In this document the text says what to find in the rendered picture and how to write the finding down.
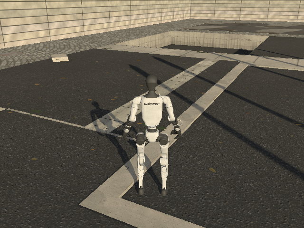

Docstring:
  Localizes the robot left forearm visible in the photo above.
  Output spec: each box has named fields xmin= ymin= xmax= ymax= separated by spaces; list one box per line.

xmin=123 ymin=115 xmax=133 ymax=133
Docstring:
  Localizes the robot left shin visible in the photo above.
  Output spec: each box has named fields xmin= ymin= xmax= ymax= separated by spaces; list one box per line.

xmin=137 ymin=156 xmax=144 ymax=188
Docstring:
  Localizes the robot left upper arm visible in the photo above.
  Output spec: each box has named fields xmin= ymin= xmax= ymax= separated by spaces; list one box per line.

xmin=129 ymin=96 xmax=142 ymax=122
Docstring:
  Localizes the right robot hand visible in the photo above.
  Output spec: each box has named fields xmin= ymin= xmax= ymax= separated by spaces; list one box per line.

xmin=171 ymin=129 xmax=181 ymax=139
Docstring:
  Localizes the left robot foot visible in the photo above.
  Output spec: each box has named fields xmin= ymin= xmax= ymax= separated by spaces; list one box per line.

xmin=138 ymin=184 xmax=144 ymax=195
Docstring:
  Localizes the left robot hand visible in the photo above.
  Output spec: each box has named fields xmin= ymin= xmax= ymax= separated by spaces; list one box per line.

xmin=122 ymin=130 xmax=133 ymax=141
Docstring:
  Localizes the robot right upper arm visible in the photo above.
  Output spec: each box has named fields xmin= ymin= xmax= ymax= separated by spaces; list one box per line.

xmin=161 ymin=95 xmax=175 ymax=121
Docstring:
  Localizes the robot right forearm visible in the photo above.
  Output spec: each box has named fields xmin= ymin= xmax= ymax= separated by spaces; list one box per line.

xmin=171 ymin=114 xmax=180 ymax=131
